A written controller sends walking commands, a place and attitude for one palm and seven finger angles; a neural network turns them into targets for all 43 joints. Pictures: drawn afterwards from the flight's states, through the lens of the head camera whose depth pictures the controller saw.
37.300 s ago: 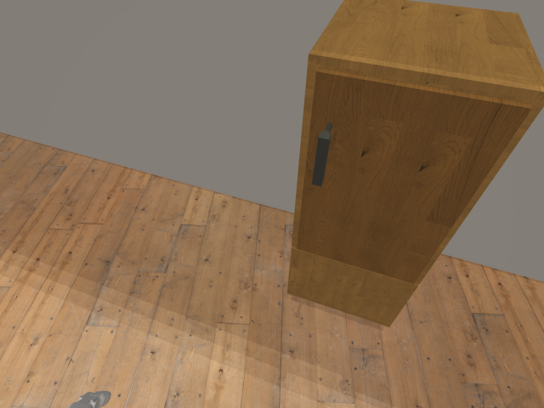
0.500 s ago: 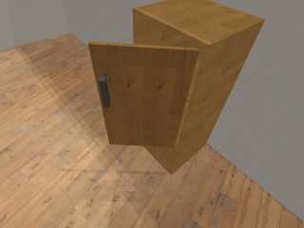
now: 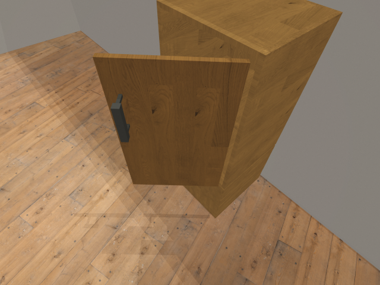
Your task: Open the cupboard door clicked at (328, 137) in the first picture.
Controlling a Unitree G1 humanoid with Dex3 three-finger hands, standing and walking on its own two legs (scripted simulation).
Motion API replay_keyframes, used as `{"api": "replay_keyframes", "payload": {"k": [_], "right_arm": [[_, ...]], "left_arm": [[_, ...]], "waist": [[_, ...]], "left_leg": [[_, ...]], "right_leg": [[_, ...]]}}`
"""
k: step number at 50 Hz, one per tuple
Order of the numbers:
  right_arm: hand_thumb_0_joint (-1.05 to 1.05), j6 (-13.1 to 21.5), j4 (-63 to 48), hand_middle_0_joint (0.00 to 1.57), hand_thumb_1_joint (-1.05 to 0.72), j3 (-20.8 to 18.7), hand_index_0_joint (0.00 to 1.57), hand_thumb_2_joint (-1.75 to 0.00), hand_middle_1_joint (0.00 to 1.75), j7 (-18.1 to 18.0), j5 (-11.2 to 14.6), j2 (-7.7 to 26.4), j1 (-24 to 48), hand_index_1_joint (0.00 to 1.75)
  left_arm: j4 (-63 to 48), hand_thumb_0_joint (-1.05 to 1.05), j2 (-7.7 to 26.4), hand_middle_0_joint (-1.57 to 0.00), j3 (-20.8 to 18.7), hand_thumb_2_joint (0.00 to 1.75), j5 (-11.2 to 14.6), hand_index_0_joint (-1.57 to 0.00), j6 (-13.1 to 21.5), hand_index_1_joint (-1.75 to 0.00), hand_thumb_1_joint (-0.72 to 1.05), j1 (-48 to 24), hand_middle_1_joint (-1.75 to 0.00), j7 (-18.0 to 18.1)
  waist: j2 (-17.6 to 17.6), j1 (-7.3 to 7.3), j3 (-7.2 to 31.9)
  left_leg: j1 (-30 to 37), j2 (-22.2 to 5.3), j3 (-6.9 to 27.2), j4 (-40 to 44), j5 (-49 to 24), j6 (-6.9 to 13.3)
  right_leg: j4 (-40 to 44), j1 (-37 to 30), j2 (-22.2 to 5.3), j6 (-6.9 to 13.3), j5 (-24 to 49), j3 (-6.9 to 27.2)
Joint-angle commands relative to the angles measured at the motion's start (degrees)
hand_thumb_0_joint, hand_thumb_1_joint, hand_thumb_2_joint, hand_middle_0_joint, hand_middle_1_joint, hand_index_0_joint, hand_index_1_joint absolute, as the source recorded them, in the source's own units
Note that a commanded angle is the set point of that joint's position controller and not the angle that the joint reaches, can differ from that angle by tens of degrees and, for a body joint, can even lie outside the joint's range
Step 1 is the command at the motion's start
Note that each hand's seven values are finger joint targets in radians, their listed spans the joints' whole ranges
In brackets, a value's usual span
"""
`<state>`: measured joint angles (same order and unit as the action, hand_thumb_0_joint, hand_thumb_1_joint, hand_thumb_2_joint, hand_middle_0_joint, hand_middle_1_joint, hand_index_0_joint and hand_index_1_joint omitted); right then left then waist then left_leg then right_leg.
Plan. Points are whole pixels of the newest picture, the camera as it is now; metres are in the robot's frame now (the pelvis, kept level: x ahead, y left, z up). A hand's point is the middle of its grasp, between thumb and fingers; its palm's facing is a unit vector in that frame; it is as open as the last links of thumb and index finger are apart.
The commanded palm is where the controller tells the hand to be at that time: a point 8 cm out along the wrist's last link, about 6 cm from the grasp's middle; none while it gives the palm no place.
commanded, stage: come to a stop and stand still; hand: left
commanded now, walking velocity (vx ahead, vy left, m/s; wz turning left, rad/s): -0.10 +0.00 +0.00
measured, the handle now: (122, 118) +0.52 +0.23 +0.01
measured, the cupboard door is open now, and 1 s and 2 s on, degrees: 47 47 47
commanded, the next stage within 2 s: look again from close up in 0.64 s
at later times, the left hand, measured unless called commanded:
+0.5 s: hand out of the picture +0.01 +0.20 -0.16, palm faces -0.02 -0.97 -0.25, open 7.4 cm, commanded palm none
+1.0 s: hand out of the picture -0.04 +0.17 -0.17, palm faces -0.02 -0.98 -0.19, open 7.4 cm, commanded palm none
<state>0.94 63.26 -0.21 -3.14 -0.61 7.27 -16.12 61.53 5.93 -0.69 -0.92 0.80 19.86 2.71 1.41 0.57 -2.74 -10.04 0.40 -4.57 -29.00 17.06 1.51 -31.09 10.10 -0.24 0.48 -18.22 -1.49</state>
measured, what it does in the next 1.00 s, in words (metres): stands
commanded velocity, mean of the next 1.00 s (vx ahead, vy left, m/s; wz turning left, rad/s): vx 0.00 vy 0.00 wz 0.00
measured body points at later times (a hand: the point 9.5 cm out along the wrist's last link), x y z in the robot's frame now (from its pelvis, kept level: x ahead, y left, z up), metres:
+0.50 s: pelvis -0.06 +0.01 +0.00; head -0.06 +0.00 +0.45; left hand +0.01 +0.25 -0.14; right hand -0.01 -0.22 -0.16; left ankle -0.03 +0.10 -0.74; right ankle -0.05 -0.11 -0.74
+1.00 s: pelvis -0.04 +0.00 +0.00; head -0.02 +0.00 +0.45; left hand -0.03 +0.22 -0.16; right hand -0.05 -0.23 -0.16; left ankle -0.03 +0.10 -0.74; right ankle -0.05 -0.11 -0.74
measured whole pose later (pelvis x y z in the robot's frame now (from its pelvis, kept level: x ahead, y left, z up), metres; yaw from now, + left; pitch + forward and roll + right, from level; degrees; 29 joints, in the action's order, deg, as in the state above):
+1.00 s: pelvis -0.04 +0.00 +0.00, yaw -2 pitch -1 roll +1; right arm 1.0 64.6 1.0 -1.0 -0.8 9.2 -15.9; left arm 63.2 8.9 1.0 -0.9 0.8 16.8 1.7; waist 0.6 0.2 -2.1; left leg -11.4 0.1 -4.9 -26.1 13.9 1.3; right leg -28.0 11.4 0.4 1.0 -15.8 0.0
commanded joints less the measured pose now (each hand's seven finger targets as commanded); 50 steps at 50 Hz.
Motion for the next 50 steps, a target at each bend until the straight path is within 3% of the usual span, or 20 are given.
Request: {"api": "replay_keyframes", "payload": {"k": [1, 4, 6, 7, 8, 9, 10, 11, 13, 14, 15, 17, 19, 22, 29, 34, 40, 50], "right_arm": [[0.00, 0.28, -2.69, 0.20, -0.90, -2.17, 0.20, -0.90, 0.30, -0.34, 0.27, 6.41, -4.81, 0.30], [0.00, 0.02, -3.55, 0.20, -0.90, -2.11, 0.20, -0.90, 0.30, -0.07, 0.04, 6.29, -2.79, 0.30], [0.00, 0.14, -3.84, 0.20, -0.90, -1.92, 0.20, -0.90, 0.30, 0.20, -0.03, 6.00, -2.08, 0.30], [0.00, 0.19, -8.48, 0.20, -0.90, -2.80, 0.20, -0.90, 0.30, 0.94, 1.21, 9.91, 3.89, 0.30], [0.00, -0.20, -10.22, 0.20, -0.90, -2.52, 0.20, -0.90, 0.30, 1.87, 0.61, 6.59, 0.94, 0.30], [0.00, -0.48, -10.35, 0.20, -0.90, -2.14, 0.20, -0.90, 0.30, 2.07, 0.57, 5.70, 1.13, 0.30], [0.00, -0.47, -10.47, 0.20, -0.90, -1.86, 0.20, -0.90, 0.30, 2.27, 0.30, 4.86, 0.49, 0.30], [0.00, -0.32, -9.79, 0.20, -0.90, -1.86, 0.20, -0.90, 0.30, 2.32, 0.21, 5.52, -0.56, 0.30], [0.00, -0.05, -10.27, 0.20, -0.90, -1.73, 0.20, -0.90, 0.30, 2.19, -0.29, 7.80, 0.31, 0.30], [0.00, -0.04, -10.60, 0.20, -0.90, -1.68, 0.20, -0.90, 0.30, 2.11, -0.37, 8.46, 1.17, 0.30], [0.00, 0.17, -10.88, 0.20, -0.90, -1.58, 0.20, -0.90, 0.30, 2.09, -0.42, 8.81, 1.69, 0.30], [0.00, 0.03, -11.19, 0.20, -0.90, -1.42, 0.20, -0.90, 0.30, 2.23, -0.40, 9.60, 2.11, 0.30], [0.00, -0.17, -10.95, 0.20, -0.90, -1.39, 0.20, -0.90, 0.30, 2.46, -0.56, 10.12, 1.70, 0.30], [0.00, -0.17, -10.25, 0.20, -0.90, -1.32, 0.20, -0.90, 0.30, 2.64, -0.75, 10.27, 1.02, 0.30], [0.00, 0.37, -7.97, 0.20, -0.90, -0.91, 0.20, -0.90, 0.30, 2.59, -0.58, 10.36, -0.47, 0.30], [0.00, 0.92, -5.35, 0.20, -0.90, -0.56, 0.20, -0.90, 0.30, 2.31, -0.36, 9.95, -1.73, 0.30], [0.00, 1.33, -2.74, 0.20, -0.90, -0.23, 0.20, -0.90, 0.30, 1.92, 0.02, 8.89, -2.76, 0.30], [0.00, 1.18, -0.54, 0.20, -0.90, -0.18, 0.20, -0.90, 0.30, 1.57, 0.09, 7.44, -2.14, 0.30]], "left_arm": [[-3.63, 0.00, 7.02, -0.20, -1.57, 0.90, 0.05, -0.20, -0.01, -0.30, 0.90, 3.66, -0.30, 0.72], [-4.06, 0.00, 7.14, -0.20, -1.58, 0.90, 0.04, -0.20, -0.33, -0.30, 0.90, 2.23, -0.30, 0.46], [-4.34, 0.00, 7.46, -0.20, -1.34, 0.90, -0.05, -0.20, -0.16, -0.30, 0.90, 2.34, -0.30, 0.39], [-3.10, 0.00, 11.21, -0.20, -1.56, 0.90, -0.29, -0.20, 0.53, -0.30, 0.90, 5.18, -0.30, 2.15], [-6.43, 0.00, 12.82, -0.20, -1.83, 0.90, -0.28, -0.20, 1.18, -0.30, 0.90, 1.83, -0.30, 1.77], [-7.06, 0.00, 12.38, -0.20, -1.43, 0.90, -0.17, -0.20, 1.59, -0.30, 0.90, -0.26, -0.30, 1.47], [-7.96, 0.00, 11.98, -0.20, -1.29, 0.90, -0.28, -0.20, 1.75, -0.30, 0.90, -2.04, -0.30, 1.23], [-8.43, 0.00, 12.11, -0.20, -1.05, 0.90, 0.14, -0.20, 1.71, -0.30, 0.90, -3.25, -0.30, 1.01], [-8.92, 0.00, 11.37, -0.20, -0.65, 0.90, 0.18, -0.20, 0.67, -0.30, 0.90, -3.79, -0.30, 0.65], [-8.62, 0.00, 10.82, -0.20, -0.45, 0.90, 0.10, -0.20, 0.23, -0.30, 0.90, -3.45, -0.30, 0.53], [-8.44, 0.00, 10.77, -0.20, -0.25, 0.90, -0.12, -0.20, 0.28, -0.30, 0.90, -3.29, -0.30, 0.33], [-8.36, 0.00, 10.94, -0.20, 0.03, 0.90, 0.02, -0.20, 0.13, -0.30, 0.90, -3.85, -0.30, -0.12], [-8.70, 0.00, 11.54, -0.20, 0.09, 0.90, -0.04, -0.20, -0.02, -0.30, 0.90, -4.46, -0.30, -0.43], [-8.72, 0.00, 11.87, -0.20, 0.03, 0.90, -0.16, -0.20, -0.03, -0.30, 0.90, -3.68, -0.30, -0.64], [-7.32, 0.00, 11.77, -0.20, 0.16, 0.90, -0.07, -0.20, 0.40, -0.30, 0.90, -2.48, -0.30, -0.93], [-5.05, 0.00, 11.29, -0.20, 0.35, 0.90, 0.13, -0.20, 0.78, -0.30, 0.90, -1.70, -0.30, -0.93], [-2.29, 0.00, 10.36, -0.20, 0.56, 0.90, 0.16, -0.20, 0.99, -0.30, 0.90, -0.47, -0.30, -0.75], [-0.12, 0.00, 9.43, -0.20, 0.65, 0.90, 0.08, -0.20, 0.95, -0.30, 0.90, -0.16, -0.30, -0.50]], "waist": [[-2.27, -0.70, 4.00], [-2.70, -0.25, 3.32], [-1.56, -0.05, 4.78], [-1.13, 1.20, 5.32], [4.98, -1.07, 7.48], [6.67, -1.24, 8.99], [1.38, -1.90, 9.00], [-2.63, -2.87, 7.22], [-7.65, -1.54, 2.66], [-7.42, -0.86, 0.75], [-5.45, -0.31, -0.84], [-1.36, -0.68, -2.34], [-1.16, -1.02, -4.67], [-0.78, -0.87, -3.88], [-0.20, -0.85, -1.47], [-2.05, -0.93, -0.14], [-0.94, -0.60, 1.36], [-0.72, -0.50, -0.76]], "left_leg": [[5.57, -8.50, 5.04, 0.39, -43.51, 1.92], [2.92, -8.25, 5.39, 1.69, -34.89, 1.78], [2.61, -7.68, 5.16, 1.55, -31.07, 1.43], [1.89, -8.44, 2.32, -10.07, -30.47, -0.87], [-6.41, -4.06, 2.69, -8.88, -3.22, -0.82], [-7.51, -3.14, 2.61, -6.74, 5.18, -0.83], [-4.59, -2.33, 2.15, -2.05, 2.41, -0.75], [-1.40, -3.30, 3.65, 0.94, -5.02, -0.27], [-2.30, -7.47, 7.94, 2.90, -13.74, 1.54], [-4.03, -8.30, 9.23, 4.60, -12.01, 2.27], [-5.60, -8.27, 9.43, 5.20, -11.01, 2.67], [-6.36, -7.12, 9.15, 7.48, -0.91, 1.92], [-7.90, -6.31, 9.19, 9.82, 6.91, 1.41], [-8.05, -6.11, 9.31, 11.01, 9.64, 1.49], [-6.63, -5.99, 8.61, 10.74, 7.19, 1.37], [-4.35, -6.36, 8.22, 10.54, 2.67, 1.26], [-2.63, -6.80, 7.08, 9.03, -4.22, 1.30], [-1.39, -6.67, 5.98, 7.93, -7.70, 0.88]], "right_leg": [[-0.08, 1.50, -5.46, 0.58, 31.41, 3.81], [0.99, 1.04, -5.48, 1.13, 27.72, 4.93], [1.78, -0.07, -6.21, 1.76, 29.70, 5.90], [6.03, 2.28, -9.02, -0.12, 46.56, 8.23], [3.77, -4.53, -11.55, 3.30, 45.80, 11.85], [3.80, -5.22, -12.52, 5.94, 40.30, 12.62], [2.48, -4.39, -11.55, 6.45, 38.64, 10.86], [1.54, -0.55, -9.21, 5.36, 30.59, 9.11], [1.79, 3.83, -4.37, 2.86, 13.20, 5.68], [2.40, 4.12, -2.91, 2.34, 7.03, 4.81], [3.46, 3.71, -2.71, 2.13, 5.53, 4.70], [5.81, 5.32, -3.10, 2.11, 1.11, 6.15], [7.75, 7.64, -3.30, 2.27, -4.56, 7.24], [8.59, 7.97, -3.33, 2.11, -7.11, 7.37], [9.54, 7.30, -4.15, 2.19, -5.56, 8.19], [8.94, 6.10, -4.39, 2.39, -0.34, 8.08], [7.99, 3.26, -4.67, 2.15, 6.22, 7.18], [8.32, 3.68, -4.98, 2.12, 9.90, 7.43]]}}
